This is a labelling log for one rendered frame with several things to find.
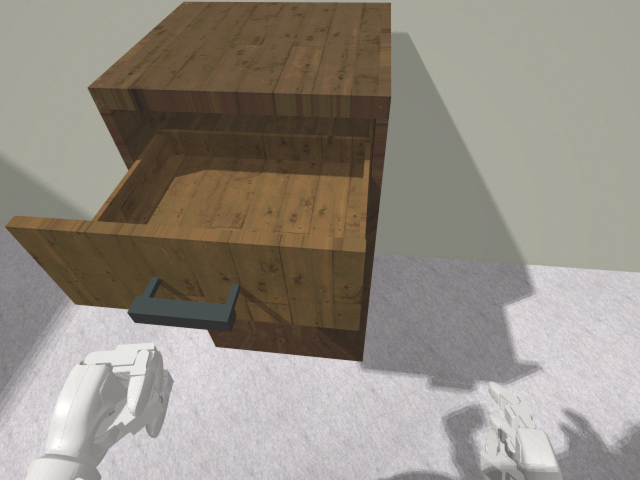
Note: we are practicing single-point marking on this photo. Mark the robot left forearm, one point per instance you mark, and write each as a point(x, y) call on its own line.
point(60, 467)

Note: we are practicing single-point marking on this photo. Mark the robot right hand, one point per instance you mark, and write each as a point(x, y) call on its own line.
point(528, 448)

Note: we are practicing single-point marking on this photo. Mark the handle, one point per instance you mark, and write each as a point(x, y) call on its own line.
point(181, 313)

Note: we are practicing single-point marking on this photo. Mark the robot left hand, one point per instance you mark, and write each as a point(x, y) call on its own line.
point(128, 380)

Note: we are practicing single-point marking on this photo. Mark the drawer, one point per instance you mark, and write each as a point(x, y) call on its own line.
point(282, 215)

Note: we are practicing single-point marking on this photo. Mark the cabinet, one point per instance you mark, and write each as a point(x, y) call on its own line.
point(308, 68)

